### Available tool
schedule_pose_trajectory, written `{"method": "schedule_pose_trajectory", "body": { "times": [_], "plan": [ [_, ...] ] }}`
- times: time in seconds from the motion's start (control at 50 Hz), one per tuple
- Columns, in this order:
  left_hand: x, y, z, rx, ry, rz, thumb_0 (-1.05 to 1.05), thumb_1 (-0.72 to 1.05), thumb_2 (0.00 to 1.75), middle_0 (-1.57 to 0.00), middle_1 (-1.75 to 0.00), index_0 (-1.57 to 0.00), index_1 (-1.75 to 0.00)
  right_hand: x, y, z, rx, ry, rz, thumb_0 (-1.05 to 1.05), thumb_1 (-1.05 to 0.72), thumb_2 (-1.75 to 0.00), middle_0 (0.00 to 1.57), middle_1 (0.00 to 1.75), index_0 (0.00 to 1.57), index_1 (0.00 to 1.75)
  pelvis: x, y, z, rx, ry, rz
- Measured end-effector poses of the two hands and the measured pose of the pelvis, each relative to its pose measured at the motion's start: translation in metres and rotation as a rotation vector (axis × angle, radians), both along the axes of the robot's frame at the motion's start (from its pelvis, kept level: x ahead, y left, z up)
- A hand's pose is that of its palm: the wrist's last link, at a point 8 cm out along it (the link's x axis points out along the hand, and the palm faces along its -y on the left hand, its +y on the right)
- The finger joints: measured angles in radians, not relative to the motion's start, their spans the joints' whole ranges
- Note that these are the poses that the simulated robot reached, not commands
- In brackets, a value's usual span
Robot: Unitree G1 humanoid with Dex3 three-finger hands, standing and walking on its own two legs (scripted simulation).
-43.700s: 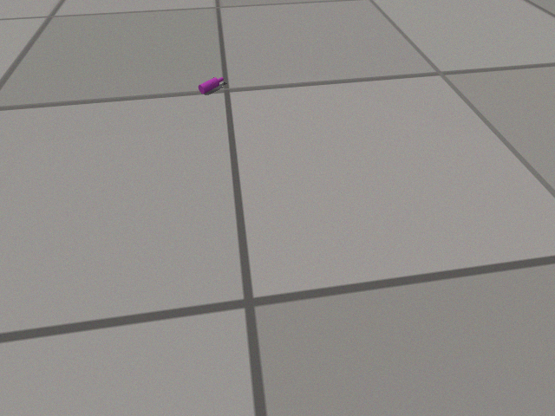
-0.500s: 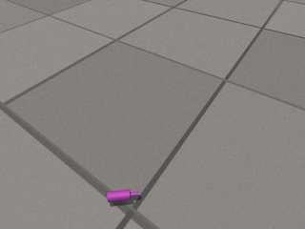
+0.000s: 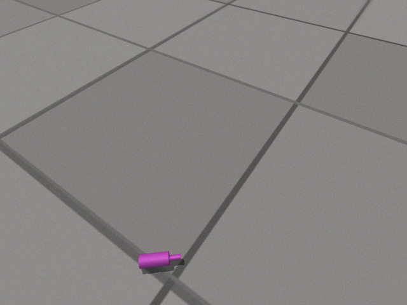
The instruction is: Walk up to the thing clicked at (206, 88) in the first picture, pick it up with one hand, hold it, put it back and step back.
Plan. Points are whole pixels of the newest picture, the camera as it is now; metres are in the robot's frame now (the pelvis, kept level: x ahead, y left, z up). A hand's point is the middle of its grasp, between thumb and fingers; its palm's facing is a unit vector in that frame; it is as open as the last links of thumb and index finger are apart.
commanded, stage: stand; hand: left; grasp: from above
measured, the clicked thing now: (160, 259) +0.45 +0.20 -0.75
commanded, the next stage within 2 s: step back in 1.12 s
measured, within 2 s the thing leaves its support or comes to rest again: neither
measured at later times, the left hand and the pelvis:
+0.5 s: hand out of the picture +0.09 +0.25 -0.15, palm faces +0.02 -0.94 -0.34, open 7.4 cm; pelvis +0.01 +0.00 +0.00, yaw +0 degrees
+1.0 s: hand out of the picture +0.08 +0.25 -0.16, palm faces +0.00 -0.94 -0.34, open 7.4 cm; pelvis +0.01 +0.00 +0.00, yaw +0 degrees
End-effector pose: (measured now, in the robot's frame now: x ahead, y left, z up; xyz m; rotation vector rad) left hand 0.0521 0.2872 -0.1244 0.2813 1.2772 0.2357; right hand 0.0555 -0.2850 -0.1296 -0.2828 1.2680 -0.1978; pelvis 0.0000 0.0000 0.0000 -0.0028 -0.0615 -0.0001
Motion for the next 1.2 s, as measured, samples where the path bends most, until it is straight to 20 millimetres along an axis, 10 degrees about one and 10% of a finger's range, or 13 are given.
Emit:
{"method": "schedule_pose_trajectory", "body": {
  "times": [0.4, 1.2],
  "plan": [
    [0.030, 0.001, 0.006, 0.008, -0.048, -0.012, 0.00, 0.91, 0.90, -0.20, -0.30, -0.20, -0.30, 0.022, -0.007, 0.005, -0.012, -0.036, 0.008, 0.01, -0.90, -0.89, 0.21, 0.30, 0.20, 0.30, 0.010, -0.002, 0.001, 0.000, 0.006, -0.005],
    [0.028, 0.008, 0.004, 0.019, -0.041, -0.019, 0.00, 0.91, 0.90, -0.20, -0.30, -0.20, -0.30, 0.018, -0.015, 0.004, -0.017, -0.020, 0.002, 0.01, -0.90, -0.89, 0.21, 0.30, 0.20, 0.30, 0.002, -0.004, -0.003, -0.003, 0.023, -0.010]
  ]
}}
